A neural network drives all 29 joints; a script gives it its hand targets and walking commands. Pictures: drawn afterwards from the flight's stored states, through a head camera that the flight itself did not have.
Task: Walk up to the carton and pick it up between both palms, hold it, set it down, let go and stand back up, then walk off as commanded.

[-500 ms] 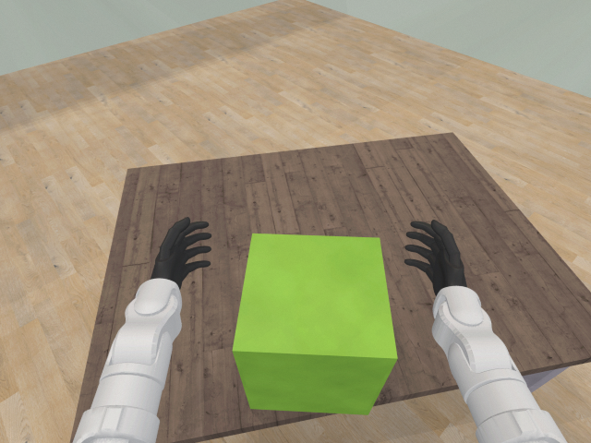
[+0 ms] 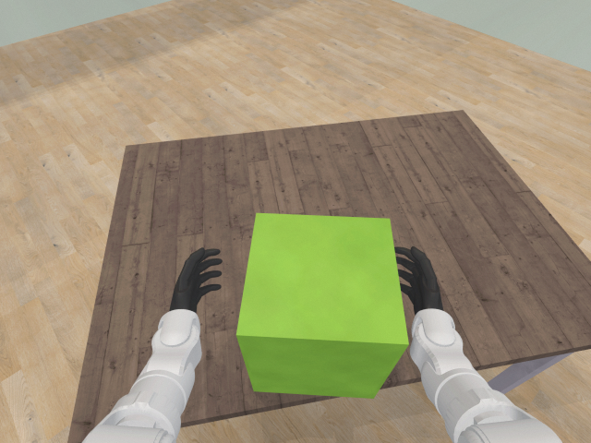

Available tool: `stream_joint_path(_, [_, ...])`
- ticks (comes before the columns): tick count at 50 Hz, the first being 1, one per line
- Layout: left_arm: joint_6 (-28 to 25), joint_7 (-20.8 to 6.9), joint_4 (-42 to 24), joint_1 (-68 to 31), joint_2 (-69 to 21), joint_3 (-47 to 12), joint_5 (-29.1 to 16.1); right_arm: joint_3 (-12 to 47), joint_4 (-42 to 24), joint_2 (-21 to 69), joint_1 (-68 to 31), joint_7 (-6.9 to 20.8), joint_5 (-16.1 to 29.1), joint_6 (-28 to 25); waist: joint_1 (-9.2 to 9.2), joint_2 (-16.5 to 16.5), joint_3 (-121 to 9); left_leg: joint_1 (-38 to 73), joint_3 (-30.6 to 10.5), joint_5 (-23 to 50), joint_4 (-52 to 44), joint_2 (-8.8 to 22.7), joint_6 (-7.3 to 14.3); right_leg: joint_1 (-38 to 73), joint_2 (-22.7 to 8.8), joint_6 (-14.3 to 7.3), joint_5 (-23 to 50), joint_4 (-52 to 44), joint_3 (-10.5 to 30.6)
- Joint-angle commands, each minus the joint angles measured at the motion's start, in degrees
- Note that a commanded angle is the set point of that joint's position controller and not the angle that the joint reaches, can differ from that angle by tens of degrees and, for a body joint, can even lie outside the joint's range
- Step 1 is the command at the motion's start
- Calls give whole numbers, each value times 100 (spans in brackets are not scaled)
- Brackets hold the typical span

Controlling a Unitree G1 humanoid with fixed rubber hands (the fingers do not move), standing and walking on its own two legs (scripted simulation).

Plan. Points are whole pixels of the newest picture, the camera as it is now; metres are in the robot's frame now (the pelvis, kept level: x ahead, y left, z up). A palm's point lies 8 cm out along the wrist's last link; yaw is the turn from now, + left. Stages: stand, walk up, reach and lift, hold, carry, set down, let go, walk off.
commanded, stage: reach and lift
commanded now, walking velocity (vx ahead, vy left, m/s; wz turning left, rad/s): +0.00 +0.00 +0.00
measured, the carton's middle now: (317, 310) +0.36 -0.05 -0.08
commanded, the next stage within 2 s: none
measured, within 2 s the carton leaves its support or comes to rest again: neither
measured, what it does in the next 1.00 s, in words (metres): stands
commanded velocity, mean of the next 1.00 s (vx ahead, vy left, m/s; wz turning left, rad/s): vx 0.00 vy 0.00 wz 0.00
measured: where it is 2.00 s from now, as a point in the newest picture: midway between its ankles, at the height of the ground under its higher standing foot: outside the picture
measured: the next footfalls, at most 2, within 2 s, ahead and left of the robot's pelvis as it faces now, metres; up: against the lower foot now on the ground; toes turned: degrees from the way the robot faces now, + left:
none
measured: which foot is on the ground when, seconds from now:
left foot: down 0.00-1.00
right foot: down 0.00-1.00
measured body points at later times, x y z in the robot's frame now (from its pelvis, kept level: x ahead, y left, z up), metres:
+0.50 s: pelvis -0.03 -0.01 -0.05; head +0.07 +0.00 +0.39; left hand +0.39 +0.13 -0.06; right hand +0.35 -0.20 -0.06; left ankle +0.01 +0.13 -0.73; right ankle +0.01 -0.15 -0.73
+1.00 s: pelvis -0.03 +0.00 -0.04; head +0.07 +0.01 +0.40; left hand +0.38 +0.11 -0.05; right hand +0.34 -0.20 -0.06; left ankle +0.01 +0.13 -0.73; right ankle +0.01 -0.15 -0.73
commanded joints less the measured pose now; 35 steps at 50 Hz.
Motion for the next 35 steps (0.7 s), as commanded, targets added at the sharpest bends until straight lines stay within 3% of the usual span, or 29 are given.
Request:
stream_joint_path(1, [-881, 114, 52, -2882, 647, 71, -117, -84, 9, -845, -2334, 84, 66, -660, -16, 239, -3026, 1599, -67, 1534, 374, -312, -310, -488, 389, -157, 999, 208, -443])
stream_joint_path(2, [-968, 92, 244, -3058, 673, -70, -245, -17, 28, -760, -2554, 99, 179, -709, -22, 199, -3068, 1405, -16, 1428, 499, -335, -282, -556, 358, -155, 977, 290, -407])
stream_joint_path(4, [-1081, 53, 959, -3048, 524, -171, -270, 36, 830, -696, -2547, 131, 192, -720, -142, 104, -2605, 1046, -74, 978, 590, -291, -210, -996, 346, -169, 457, 411, -389])
stream_joint_path(5, [-1144, 39, 1129, -3106, 588, -112, -301, 90, 904, -692, -2562, 148, 225, -742, -104, 35, -2577, 762, -38, 737, 632, -300, -204, -1065, 357, -172, 235, 456, -391])
stream_joint_path(7, [-1178, 22, 1274, -3219, 612, -254, -366, 112, 1110, -738, -2746, 110, 311, -843, -165, 186, -2622, 458, -68, 697, 852, -321, -205, -1257, 311, -208, 214, 634, -390])
stream_joint_path(8, [-1202, 12, 1279, -3204, 645, -167, -365, 174, 1050, -730, -2784, 118, 410, -913, -58, 184, -2861, 467, -52, 788, 910, -330, -191, -1281, 309, -203, 273, 718, -341])
stream_joint_path(9, [-1224, 19, 1336, -3326, 589, -229, -467, 99, 1169, -814, -2972, 106, 403, -937, -183, 131, -2920, 404, -8, 772, 974, -337, -204, -1474, 300, -197, 241, 745, -345])
stream_joint_path(10, [-1234, -4, 1422, -3429, 644, -219, -443, 204, 1226, -735, -2997, 113, 453, -969, -136, 198, -2970, 189, 74, 733, 1091, -355, -184, -1497, 281, -215, 181, 825, -365])
stream_joint_path(12, [-1258, 48, 1267, -3569, 794, -154, -376, 113, 1162, -871, -3049, 81, 453, -1022, -157, 355, -3352, 140, 41, 863, 1221, -345, -242, -1511, 318, -198, 412, 992, -373])
stream_joint_path(13, [-1329, 26, 1252, -3474, 641, -213, -414, 23, 1107, -856, -3148, 86, 405, -1090, -92, 243, -3572, 122, -4, 1034, 1294, -336, -231, -1541, 312, -199, 475, 1010, -375])
stream_joint_path(15, [-1317, 27, 1172, -3668, 572, -290, -485, -4, 980, -841, -3430, 137, 458, -1085, -78, 464, -3760, 51, -7, 876, 1322, -340, -250, -1763, 306, -232, 234, 1071, -426])
stream_joint_path(19, [-1430, 43, 795, -3588, 734, -70, -438, 75, 426, -681, -3237, 86, 392, -1117, -4, 257, -4553, -85, 109, 1048, 1630, -424, -173, -1442, 301, -154, 691, 1356, -395])
stream_joint_path(22, [-1357, 51, 642, -3631, 525, -44, -270, -16, 639, -604, -3137, 35, 290, -1037, -84, 304, -4422, -241, 167, 840, 1670, -454, -203, -1475, 321, -168, 471, 1333, -387])
stream_joint_path(23, [-1362, 43, 616, -3718, 509, -49, -280, -75, 525, -535, -3265, 45, 259, -1067, -18, 361, -4480, -168, 87, 979, 1647, -439, -210, -1596, 315, -181, 521, 1391, -432])
stream_joint_path(27, [-1306, 52, 520, -3586, 225, 107, 30, -285, 701, -373, -3224, -83, -20, -1133, -177, 369, -4361, 79, 95, 1281, 1744, -452, -280, -1623, 360, -162, 802, 1367, -505])
stream_joint_path(28, [-1291, 30, 660, -3345, 209, 276, 166, -259, 708, -331, -3036, -148, -169, -1166, -84, 136, -4232, -130, 144, 1394, 1808, -453, -241, -1397, 374, -107, 1035, 1417, -428])
stream_joint_path(31, [-1293, 35, 661, -3331, 87, 504, 378, -233, 716, -79, -3233, -150, -231, -1291, 20, 160, -4173, -208, 155, 1628, 1769, -474, -259, -1328, 386, -80, 1221, 1404, -390])
stream_joint_path(33, [-1360, 51, 536, -3207, -109, 590, 459, -250, 685, 84, -3075, -152, -263, -1368, -63, 67, -4208, 48, 155, 1678, 1725, -463, -260, -1291, 411, -88, 1184, 1289, -421])
stream_joint_path(34, [-1363, 105, 413, -3264, -225, 615, 578, -424, 728, 42, -3136, -164, -408, -1433, 1, 239, -4203, 116, 171, 1812, 1731, -448, -298, -1400, 453, -96, 1155, 1299, -454])
stream_joint_path(35, [-1328, 91, 550, -3242, -207, 733, 651, -370, 874, 141, -3146, -171, -458, -1405, 48, 142, -4110, -10, 166, 1653, 1740, -467, -262, -1342, 412, -83, 1050, 1244, -396])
